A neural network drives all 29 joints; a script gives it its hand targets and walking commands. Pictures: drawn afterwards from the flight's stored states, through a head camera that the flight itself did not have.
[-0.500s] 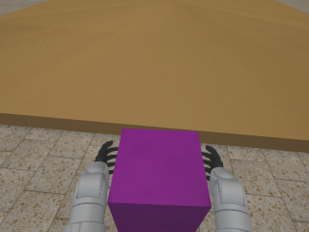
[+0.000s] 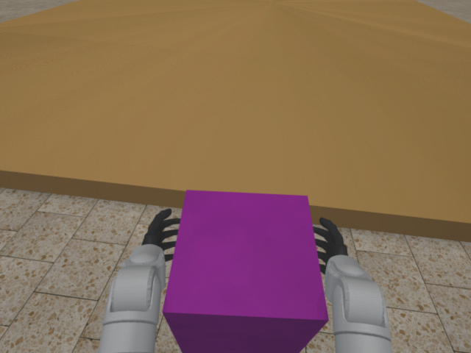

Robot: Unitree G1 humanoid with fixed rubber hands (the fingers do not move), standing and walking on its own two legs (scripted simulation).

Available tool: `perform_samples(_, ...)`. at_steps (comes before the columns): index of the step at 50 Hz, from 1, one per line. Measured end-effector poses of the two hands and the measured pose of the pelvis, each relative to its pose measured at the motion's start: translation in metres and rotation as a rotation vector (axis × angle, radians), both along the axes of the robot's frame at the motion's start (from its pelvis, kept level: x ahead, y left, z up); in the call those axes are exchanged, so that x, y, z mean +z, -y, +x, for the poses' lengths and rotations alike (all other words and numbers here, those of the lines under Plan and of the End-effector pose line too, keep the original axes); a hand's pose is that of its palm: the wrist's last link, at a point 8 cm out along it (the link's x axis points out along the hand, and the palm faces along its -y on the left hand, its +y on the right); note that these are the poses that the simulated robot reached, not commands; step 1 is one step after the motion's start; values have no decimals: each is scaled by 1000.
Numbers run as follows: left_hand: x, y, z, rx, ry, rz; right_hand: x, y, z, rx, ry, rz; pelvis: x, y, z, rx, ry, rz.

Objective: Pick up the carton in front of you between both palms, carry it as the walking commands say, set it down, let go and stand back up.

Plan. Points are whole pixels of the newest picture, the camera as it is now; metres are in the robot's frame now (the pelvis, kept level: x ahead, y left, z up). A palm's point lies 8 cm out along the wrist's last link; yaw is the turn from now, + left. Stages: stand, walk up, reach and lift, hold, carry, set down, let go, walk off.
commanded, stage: carry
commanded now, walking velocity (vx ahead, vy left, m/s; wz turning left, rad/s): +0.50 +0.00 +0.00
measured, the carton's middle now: (242, 278) +0.29 -0.01 +0.00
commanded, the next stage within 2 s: none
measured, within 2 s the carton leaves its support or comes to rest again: neither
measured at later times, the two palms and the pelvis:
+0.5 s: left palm (154, 177) +0.46 +0.18 +0.09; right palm (298, 177) +0.47 -0.12 +0.10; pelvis +0.23 +0.02 +0.00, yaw +1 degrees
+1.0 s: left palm (182, 97) +0.79 +0.18 +0.12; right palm (285, 102) +0.78 -0.13 +0.12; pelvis +0.55 +0.03 -0.01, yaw -1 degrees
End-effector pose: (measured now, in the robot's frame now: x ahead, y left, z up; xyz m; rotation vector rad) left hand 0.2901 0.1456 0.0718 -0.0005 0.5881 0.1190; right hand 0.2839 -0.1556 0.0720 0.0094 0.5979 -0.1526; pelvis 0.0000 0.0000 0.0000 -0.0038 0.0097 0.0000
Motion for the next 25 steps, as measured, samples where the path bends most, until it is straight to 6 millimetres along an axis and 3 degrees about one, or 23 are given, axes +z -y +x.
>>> perform_samples(6, 18, -13, 29, 28, 31, -23, 19, -14, 32, -5, 32, 13, -1, -10, 40, -40, -56, 1)
perform_samples(11, 28, 1, 63, 11, 21, -39, 23, 0, 56, -49, 23, 41, -2, -3, 81, -32, -78, -25)
perform_samples(15, 22, 4, 85, 23, -19, -41, 20, 3, 81, -55, -17, 51, -2, 2, 120, 15, -92, -19)
perform_samples(20, 22, -14, 112, 104, -71, -61, 25, -14, 129, 2, -71, 58, 8, -1, 171, 14, -102, 13)
perform_samples(25, 22, -34, 167, 127, -42, -81, 24, -36, 189, 24, -44, 63, 0, -18, 233, 8, -85, 19)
